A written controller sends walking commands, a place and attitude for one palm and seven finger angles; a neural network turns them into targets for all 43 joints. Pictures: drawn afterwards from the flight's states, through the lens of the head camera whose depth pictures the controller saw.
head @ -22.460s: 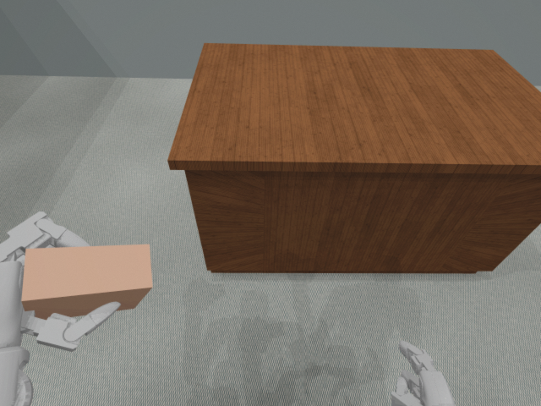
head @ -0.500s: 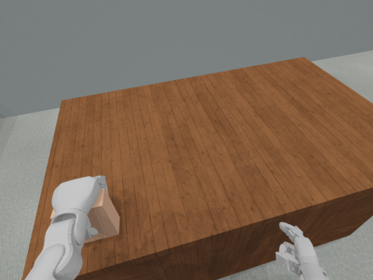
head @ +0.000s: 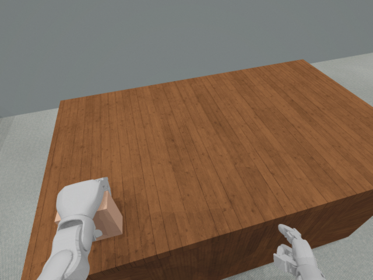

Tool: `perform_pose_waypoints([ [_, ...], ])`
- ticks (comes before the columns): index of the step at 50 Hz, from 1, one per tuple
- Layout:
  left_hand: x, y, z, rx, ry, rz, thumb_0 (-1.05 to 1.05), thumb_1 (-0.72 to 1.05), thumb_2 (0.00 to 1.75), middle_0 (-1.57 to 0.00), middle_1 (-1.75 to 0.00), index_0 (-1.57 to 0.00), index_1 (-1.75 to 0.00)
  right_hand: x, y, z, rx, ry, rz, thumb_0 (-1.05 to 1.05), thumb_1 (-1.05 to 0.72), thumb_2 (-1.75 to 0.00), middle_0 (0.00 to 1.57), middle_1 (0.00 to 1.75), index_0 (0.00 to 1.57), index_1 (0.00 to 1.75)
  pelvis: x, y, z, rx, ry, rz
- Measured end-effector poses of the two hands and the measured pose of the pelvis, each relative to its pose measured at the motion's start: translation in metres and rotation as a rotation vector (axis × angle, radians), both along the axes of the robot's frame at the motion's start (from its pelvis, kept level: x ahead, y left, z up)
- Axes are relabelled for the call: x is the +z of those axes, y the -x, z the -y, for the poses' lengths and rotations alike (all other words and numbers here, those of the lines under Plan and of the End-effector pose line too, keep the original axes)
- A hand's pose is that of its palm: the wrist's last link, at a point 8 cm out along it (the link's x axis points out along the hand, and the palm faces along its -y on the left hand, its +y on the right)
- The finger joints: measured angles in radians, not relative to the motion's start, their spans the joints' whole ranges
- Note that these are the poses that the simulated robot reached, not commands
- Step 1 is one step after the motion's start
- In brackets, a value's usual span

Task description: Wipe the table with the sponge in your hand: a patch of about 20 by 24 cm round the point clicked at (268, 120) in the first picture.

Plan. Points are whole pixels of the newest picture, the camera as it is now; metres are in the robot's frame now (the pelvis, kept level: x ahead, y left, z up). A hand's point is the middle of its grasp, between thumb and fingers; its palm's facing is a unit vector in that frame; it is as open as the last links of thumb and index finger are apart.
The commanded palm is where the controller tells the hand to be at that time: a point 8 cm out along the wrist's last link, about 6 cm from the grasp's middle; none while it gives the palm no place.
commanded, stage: lower the sponge onto the table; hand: left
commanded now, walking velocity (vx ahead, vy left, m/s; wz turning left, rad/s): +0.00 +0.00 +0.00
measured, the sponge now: (95, 222) +0.22 +0.27 -0.02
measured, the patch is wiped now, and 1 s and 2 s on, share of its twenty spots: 0.00 0.00 0.15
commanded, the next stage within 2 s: wipe forward along the first lane in 0.66 s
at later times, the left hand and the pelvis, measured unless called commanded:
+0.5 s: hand (96, 212) +0.23 +0.26 +0.00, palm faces -0.07 -0.10 -0.99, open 9.4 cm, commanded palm +0.21 +0.26 +0.06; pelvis +0.00 -0.01 +0.00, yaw +0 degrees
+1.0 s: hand (94, 205) +0.25 +0.28 +0.00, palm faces -0.08 -0.05 -1.00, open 9.5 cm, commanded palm +0.23 +0.27 +0.04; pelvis -0.01 -0.01 -0.01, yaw +0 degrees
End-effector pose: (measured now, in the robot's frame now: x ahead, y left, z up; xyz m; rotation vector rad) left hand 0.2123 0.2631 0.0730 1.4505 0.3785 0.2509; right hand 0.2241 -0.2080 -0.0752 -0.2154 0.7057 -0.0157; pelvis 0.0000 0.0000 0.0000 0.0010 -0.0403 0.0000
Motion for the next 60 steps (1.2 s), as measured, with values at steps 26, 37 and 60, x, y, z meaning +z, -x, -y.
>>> perform_pose_waypoints([
  [26, -0.015, -0.004, 0.005, 0.045, -0.012, -0.01, 0.0, -0.45, 1.04, -0.79, -1.39, -0.8, -1.39, -0.003, 0.0, 0.012, -0.029, -0.02, 0.001, 0.02, -0.9, -0.9, 0.2, 0.3, 0.2, 0.3, -0.002, -0.001, 0.006, -0.006, -0.004, -0.029],
  [37, -0.02, -0.004, 0.005, 0.052, -0.02, -0.021, 0.0, -0.45, 1.04, -0.79, -1.4, -0.8, -1.4, -0.004, 0.003, 0.015, -0.037, -0.013, -0.007, 0.02, -0.9, -0.9, 0.2, 0.3, 0.2, 0.3, -0.003, 0.002, 0.007, -0.002, -0.005, -0.034],
  [60, -0.022, -0.046, -0.014, 0.052, -0.084, -0.06, 0.0, -0.47, 1.06, -0.8, -1.39, -0.81, -1.38, -0.034, 0.051, 0.035, -0.114, 0.012, -0.128, 0.02, -0.9, -0.9, 0.2, 0.3, 0.2, 0.3, -0.011, 0.012, 0.011, 0.007, -0.01, -0.109],
])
